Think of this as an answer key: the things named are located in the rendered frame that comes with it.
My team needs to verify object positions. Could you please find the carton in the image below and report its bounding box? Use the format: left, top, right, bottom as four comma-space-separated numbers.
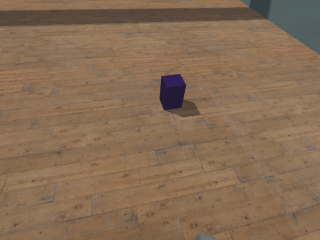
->
159, 74, 186, 110

